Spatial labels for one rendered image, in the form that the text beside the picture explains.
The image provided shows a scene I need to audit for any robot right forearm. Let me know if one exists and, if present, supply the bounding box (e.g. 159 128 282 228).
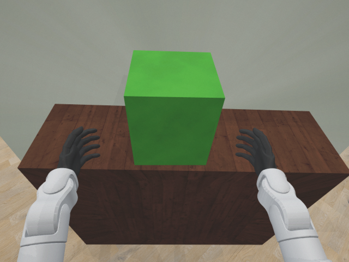
257 168 332 262

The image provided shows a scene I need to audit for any pedestal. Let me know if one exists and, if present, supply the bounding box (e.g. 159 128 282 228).
17 104 349 245

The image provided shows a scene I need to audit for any robot left forearm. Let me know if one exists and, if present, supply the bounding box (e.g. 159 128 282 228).
17 168 79 262

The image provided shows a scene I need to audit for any carton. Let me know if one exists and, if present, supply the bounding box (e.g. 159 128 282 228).
124 50 225 165

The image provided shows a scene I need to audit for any right robot hand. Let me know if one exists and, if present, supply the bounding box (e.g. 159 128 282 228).
236 128 277 176

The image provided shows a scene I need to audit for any left robot hand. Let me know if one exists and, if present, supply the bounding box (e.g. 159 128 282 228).
57 126 100 176

